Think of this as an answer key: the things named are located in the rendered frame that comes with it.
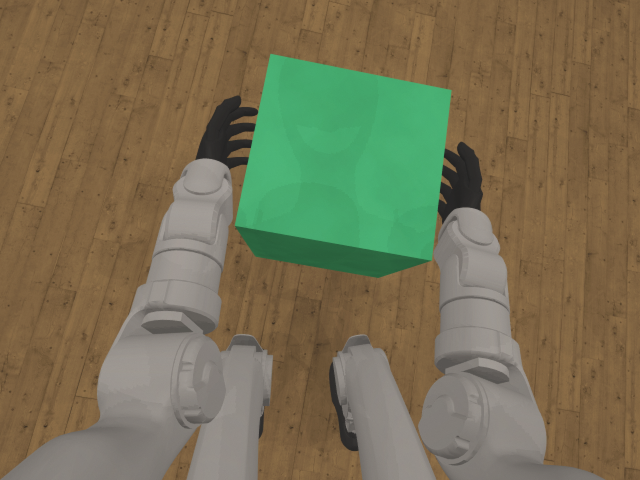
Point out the robot right hand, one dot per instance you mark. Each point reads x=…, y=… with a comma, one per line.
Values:
x=466, y=183

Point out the right robot forearm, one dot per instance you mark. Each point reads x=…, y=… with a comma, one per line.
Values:
x=475, y=332

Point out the carton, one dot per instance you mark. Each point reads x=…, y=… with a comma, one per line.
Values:
x=345, y=168

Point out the robot left upper arm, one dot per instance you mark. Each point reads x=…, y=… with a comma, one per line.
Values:
x=154, y=391

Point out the robot left hand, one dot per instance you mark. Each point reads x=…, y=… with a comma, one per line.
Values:
x=215, y=142

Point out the robot right upper arm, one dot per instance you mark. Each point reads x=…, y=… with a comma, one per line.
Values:
x=479, y=430

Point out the left robot forearm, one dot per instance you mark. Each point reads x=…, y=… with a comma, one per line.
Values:
x=181, y=291

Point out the robot left thigh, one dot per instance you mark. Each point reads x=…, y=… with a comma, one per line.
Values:
x=227, y=447

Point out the robot right foot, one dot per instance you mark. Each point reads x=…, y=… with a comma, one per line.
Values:
x=348, y=439

